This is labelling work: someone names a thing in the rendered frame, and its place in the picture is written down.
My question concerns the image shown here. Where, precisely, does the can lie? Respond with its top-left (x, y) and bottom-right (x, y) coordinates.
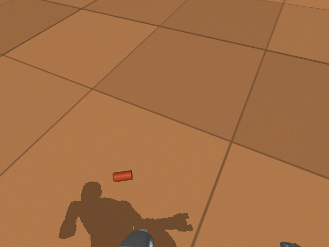
top-left (114, 170), bottom-right (133, 182)

